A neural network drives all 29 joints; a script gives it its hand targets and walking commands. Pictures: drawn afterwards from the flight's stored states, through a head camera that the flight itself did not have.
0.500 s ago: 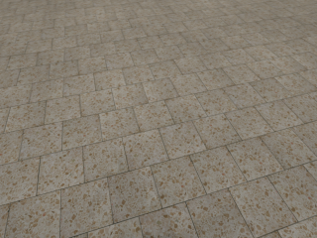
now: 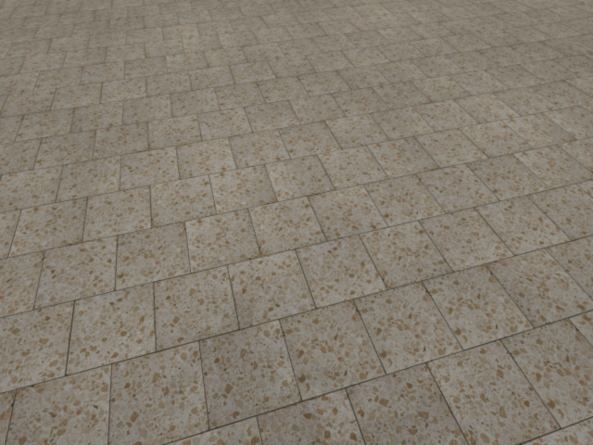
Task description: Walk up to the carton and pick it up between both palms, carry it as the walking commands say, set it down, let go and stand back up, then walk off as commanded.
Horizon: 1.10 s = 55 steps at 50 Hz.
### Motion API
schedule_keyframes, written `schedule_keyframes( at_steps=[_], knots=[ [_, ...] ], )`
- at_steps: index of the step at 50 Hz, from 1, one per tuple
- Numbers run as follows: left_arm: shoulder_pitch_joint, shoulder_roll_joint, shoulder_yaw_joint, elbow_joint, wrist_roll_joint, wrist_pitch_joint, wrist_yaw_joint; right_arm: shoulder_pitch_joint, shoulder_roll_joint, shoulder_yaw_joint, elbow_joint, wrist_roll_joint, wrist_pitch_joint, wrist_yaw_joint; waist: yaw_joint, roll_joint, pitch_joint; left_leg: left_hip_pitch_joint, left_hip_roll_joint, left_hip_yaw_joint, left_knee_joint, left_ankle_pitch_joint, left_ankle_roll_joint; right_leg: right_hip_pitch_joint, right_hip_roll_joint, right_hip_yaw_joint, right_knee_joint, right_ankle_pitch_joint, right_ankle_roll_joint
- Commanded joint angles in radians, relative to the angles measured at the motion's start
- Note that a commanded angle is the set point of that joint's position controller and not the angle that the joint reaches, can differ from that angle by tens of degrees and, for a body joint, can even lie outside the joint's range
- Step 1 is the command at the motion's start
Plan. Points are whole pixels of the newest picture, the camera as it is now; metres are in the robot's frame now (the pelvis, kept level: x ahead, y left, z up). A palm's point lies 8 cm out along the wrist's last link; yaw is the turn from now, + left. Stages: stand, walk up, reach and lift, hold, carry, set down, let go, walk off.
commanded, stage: stand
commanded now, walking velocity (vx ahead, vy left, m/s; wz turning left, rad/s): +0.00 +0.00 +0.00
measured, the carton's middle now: out of the picture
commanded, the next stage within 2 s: walk off in 0.44 s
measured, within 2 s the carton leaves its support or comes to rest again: neither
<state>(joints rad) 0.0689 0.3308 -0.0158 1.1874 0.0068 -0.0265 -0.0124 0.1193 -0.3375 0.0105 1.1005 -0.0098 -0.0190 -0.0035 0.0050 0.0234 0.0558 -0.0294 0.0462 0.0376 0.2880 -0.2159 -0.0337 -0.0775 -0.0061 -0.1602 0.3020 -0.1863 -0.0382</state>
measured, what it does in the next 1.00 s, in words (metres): stands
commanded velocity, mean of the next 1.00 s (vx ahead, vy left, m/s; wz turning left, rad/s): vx -0.05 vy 0.00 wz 0.00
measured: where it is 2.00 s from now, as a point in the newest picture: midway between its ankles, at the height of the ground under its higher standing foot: outside the picture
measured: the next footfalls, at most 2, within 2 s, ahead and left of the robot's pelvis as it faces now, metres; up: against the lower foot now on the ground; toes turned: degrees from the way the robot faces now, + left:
none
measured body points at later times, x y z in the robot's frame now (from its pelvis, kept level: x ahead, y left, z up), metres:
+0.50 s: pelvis +0.00 -0.01 +0.00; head +0.02 -0.01 +0.45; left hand +0.08 +0.30 -0.13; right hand +0.07 -0.29 -0.14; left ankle -0.04 +0.14 -0.75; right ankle -0.01 -0.09 -0.75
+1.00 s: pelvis -0.02 +0.00 -0.01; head +0.01 +0.01 +0.44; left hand +0.04 +0.27 -0.16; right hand +0.02 -0.25 -0.16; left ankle -0.04 +0.14 -0.75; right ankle -0.01 -0.09 -0.75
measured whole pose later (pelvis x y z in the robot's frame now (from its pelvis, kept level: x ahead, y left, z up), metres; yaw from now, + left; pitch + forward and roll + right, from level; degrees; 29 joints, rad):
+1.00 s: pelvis -0.02 +0.00 -0.01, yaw -1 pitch -2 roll +0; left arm 0.09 0.28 0.00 1.18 0.01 0.05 0.00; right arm 0.16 -0.23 0.02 1.10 0.00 0.04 -0.02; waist 0.01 -0.01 0.08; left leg -0.15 0.06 0.06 0.47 -0.28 -0.03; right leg -0.20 -0.01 -0.14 0.45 -0.23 -0.04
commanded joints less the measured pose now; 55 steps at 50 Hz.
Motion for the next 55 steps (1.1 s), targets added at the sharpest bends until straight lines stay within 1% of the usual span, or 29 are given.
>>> schedule_keyframes(
  at_steps=[1,4,9,10,12,13,15,18,19,20,21,22,24,28,31,32,35,36,38,41,42,44,45,46,47,49,52,54,55],
  knots=[
    [-0.060,0.207,0.035,-0.058,0.002,-0.028,0.012,-0.033,-0.213,-0.038,-0.056,0.004,-0.021,-0.009,0.001,0.027,-0.084,-0.038,0.106,-0.089,-0.036,0.204,0.048,0.051,-0.176,0.166,-0.053,0.306,0.000],
    [-0.071,0.211,0.040,-0.060,0.006,-0.025,0.019,-0.034,-0.208,-0.044,-0.066,0.006,-0.022,-0.015,-0.003,-0.059,-0.022,-0.065,0.122,-0.094,-0.039,0.224,0.053,0.015,-0.172,0.161,-0.045,0.334,-0.001],
    [-0.061,0.247,0.055,-0.058,0.002,-0.028,0.020,-0.001,-0.202,-0.043,-0.052,0.003,-0.017,-0.011,-0.008,0.008,-0.084,-0.029,0.105,-0.059,-0.018,0.205,0.045,0.043,-0.176,0.185,-0.053,0.322,0.004],
    [-0.029,0.233,0.044,-0.059,-0.005,-0.029,0.019,-0.023,-0.221,-0.046,-0.057,0.003,-0.016,-0.014,0.002,-0.011,-0.087,-0.045,0.113,-0.090,-0.030,0.182,0.048,0.056,-0.168,0.165,-0.042,0.294,0.008],
    [-0.032,0.244,0.055,-0.064,0.000,-0.019,0.017,-0.042,-0.204,-0.039,-0.072,0.009,-0.014,-0.013,0.007,0.054,-0.080,-0.061,0.103,-0.073,-0.033,0.153,0.031,0.058,-0.170,0.178,-0.056,0.274,0.003],
    [-0.049,0.223,0.048,-0.055,0.002,-0.020,0.014,-0.010,-0.212,-0.047,-0.047,0.004,-0.017,-0.021,0.003,-0.026,-0.080,-0.048,0.109,-0.094,-0.041,0.164,0.041,0.046,-0.176,0.177,-0.048,0.254,0.001],
    [-0.036,0.240,0.056,-0.061,0.001,-0.024,0.020,-0.051,-0.210,-0.037,-0.073,0.002,-0.014,-0.014,0.012,-0.006,-0.099,-0.048,0.112,-0.085,-0.021,0.215,0.047,0.062,-0.167,0.166,-0.044,0.319,0.009],
    [-0.047,0.235,0.049,-0.060,0.002,-0.017,0.011,-0.011,-0.209,-0.036,-0.057,0.002,-0.015,-0.016,0.003,0.015,-0.088,-0.054,0.115,-0.089,-0.044,0.186,0.043,0.069,-0.170,0.175,-0.043,0.261,0.008],
    [-0.054,0.242,0.056,-0.078,0.002,-0.022,0.016,-0.005,-0.188,-0.032,-0.060,0.000,-0.013,-0.015,-0.002,-0.039,-0.109,-0.026,0.115,-0.076,-0.035,0.210,0.039,0.052,-0.159,0.158,-0.032,0.292,0.009],
    [-0.037,0.254,0.056,-0.061,0.005,-0.025,0.020,-0.043,-0.180,-0.029,-0.057,-0.007,-0.008,-0.017,0.022,0.000,-0.089,-0.037,0.119,-0.077,-0.026,0.207,0.040,0.052,-0.165,0.175,-0.038,0.328,0.009],
    [-0.019,0.252,0.054,-0.054,0.002,-0.023,0.022,-0.016,-0.179,-0.036,-0.063,0.010,-0.013,-0.018,0.003,0.011,-0.098,-0.041,0.107,-0.076,-0.021,0.162,0.035,0.070,-0.171,0.191,-0.057,0.316,0.018],
    [-0.031,0.257,0.055,-0.055,0.001,-0.021,0.022,-0.024,-0.207,-0.036,-0.057,0.001,-0.007,-0.022,0.010,-0.063,-0.103,-0.040,0.115,-0.088,-0.032,0.193,0.042,0.072,-0.176,0.164,-0.034,0.289,0.008],
    [-0.066,0.222,0.056,-0.071,0.002,-0.016,0.019,-0.030,-0.213,-0.038,-0.069,0.006,-0.013,-0.012,0.001,0.017,-0.087,-0.052,0.110,-0.076,-0.042,0.160,0.043,0.054,-0.176,0.188,-0.048,0.243,0.015],
    [-0.046,0.231,0.047,-0.063,-0.003,-0.021,0.013,-0.015,-0.232,-0.044,-0.056,0.005,-0.012,-0.018,-0.001,-0.049,-0.083,-0.034,0.121,-0.086,-0.024,0.155,0.048,0.035,-0.171,0.183,-0.056,0.264,0.008],
    [-0.012,0.237,0.052,-0.054,-0.003,-0.025,0.022,0.014,-0.187,-0.037,-0.055,0.001,-0.011,-0.014,0.005,-0.030,-0.063,-0.056,0.123,-0.096,-0.031,0.199,0.053,0.065,-0.163,0.181,-0.042,0.283,0.017],
    [-0.019,0.254,0.056,-0.051,-0.008,-0.028,0.023,0.012,-0.169,-0.025,-0.055,0.009,-0.013,-0.008,0.002,0.018,-0.086,-0.055,0.117,-0.085,-0.033,0.216,0.051,0.088,-0.175,0.204,-0.029,0.319,0.011],
    [0.000,0.122,0.027,-0.009,-0.002,0.002,0.020,0.042,-0.084,-0.014,-0.011,0.023,0.000,-0.016,0.007,-0.036,-0.059,-0.072,0.120,-0.066,0.011,0.293,0.016,0.074,-0.178,0.172,-0.003,0.431,0.025],
    [0.023,0.106,0.025,-0.039,-0.010,0.006,0.011,0.024,-0.130,-0.017,-0.037,0.021,0.007,-0.014,0.029,0.042,-0.100,-0.079,0.124,-0.056,0.027,0.290,0.010,0.081,-0.192,0.185,-0.001,0.456,0.035],
    [-0.003,0.205,0.048,-0.034,-0.003,0.028,0.023,0.057,-0.126,-0.032,-0.023,0.023,0.020,-0.024,-0.005,-0.058,-0.079,-0.100,0.116,-0.039,0.139,0.303,0.009,0.048,-0.194,0.156,0.053,0.570,0.005],
    [0.041,0.201,0.068,-0.021,-0.006,0.040,0.026,0.066,-0.106,-0.030,-0.031,0.010,0.035,-0.021,-0.004,-0.076,-0.109,-0.141,0.086,0.007,0.219,0.256,0.009,0.079,-0.218,0.164,0.096,0.733,-0.045],
    [0.016,0.231,0.075,-0.033,-0.004,0.042,0.029,0.074,-0.106,-0.032,-0.031,0.016,0.039,-0.019,-0.007,-0.103,-0.131,-0.130,0.070,0.004,0.212,0.186,-0.006,0.045,-0.229,0.149,0.107,0.702,-0.061],
    [-0.005,0.147,0.051,-0.046,-0.004,0.050,0.029,0.091,-0.124,-0.037,-0.033,0.015,0.043,-0.022,-0.029,-0.089,-0.136,-0.085,0.102,-0.021,0.164,0.201,0.009,-0.041,-0.219,0.172,0.077,0.432,-0.031],
    [-0.018,0.129,0.050,-0.067,0.009,0.052,0.020,0.082,-0.093,-0.034,-0.027,0.014,0.050,-0.027,-0.016,-0.065,-0.137,-0.047,0.129,-0.041,0.150,0.221,0.018,-0.099,-0.205,0.167,0.073,0.313,-0.022],
    [-0.002,0.138,0.055,-0.060,-0.005,0.064,0.028,0.072,-0.120,-0.031,-0.041,0.007,0.051,-0.027,-0.013,0.039,-0.100,-0.116,0.135,-0.062,0.121,0.177,0.031,-0.085,-0.156,0.145,0.066,0.148,0.001],
    [-0.005,0.133,0.049,-0.058,0.000,0.068,0.031,0.079,-0.051,-0.027,-0.043,0.006,0.052,-0.020,-0.004,0.021,-0.095,-0.145,0.132,-0.099,0.078,0.147,0.037,-0.073,-0.155,0.139,0.089,0.109,-0.003],
    [0.015,0.078,0.042,-0.058,0.009,0.063,0.029,-0.001,-0.113,-0.034,-0.052,-0.010,0.048,-0.024,0.029,0.082,-0.052,-0.169,0.142,-0.093,0.048,0.144,0.045,-0.091,-0.141,0.132,0.081,0.099,0.013],
    [0.073,0.036,0.023,-0.029,0.001,0.056,0.021,0.082,-0.080,-0.038,-0.030,-0.006,0.048,-0.026,0.001,0.057,-0.070,-0.158,0.141,-0.113,0.012,0.031,0.058,-0.059,-0.129,0.134,0.041,0.065,0.017],
    [0.057,0.062,0.037,-0.042,0.004,0.043,0.016,0.021,-0.087,-0.044,-0.062,-0.003,0.040,-0.018,0.021,0.063,-0.047,-0.193,0.127,-0.108,-0.008,-0.027,0.066,-0.039,-0.140,0.155,0.022,0.039,0.011],
    [0.055,0.093,0.041,-0.043,0.002,0.041,0.018,0.073,-0.052,-0.042,-0.032,-0.002,0.045,-0.025,0.022,0.007,0.015,-0.221,0.112,-0.124,-0.032,-0.048,0.046,-0.066,-0.145,0.156,0.001,0.000,0.012]
  ],
)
